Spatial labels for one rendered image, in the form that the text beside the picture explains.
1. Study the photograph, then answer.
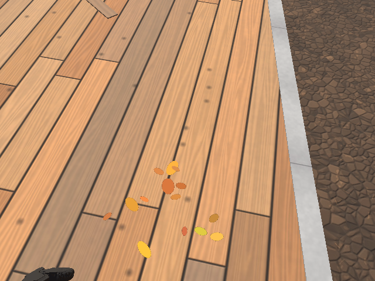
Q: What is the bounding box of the robot left hand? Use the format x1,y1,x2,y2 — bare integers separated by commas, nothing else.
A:
22,267,74,281

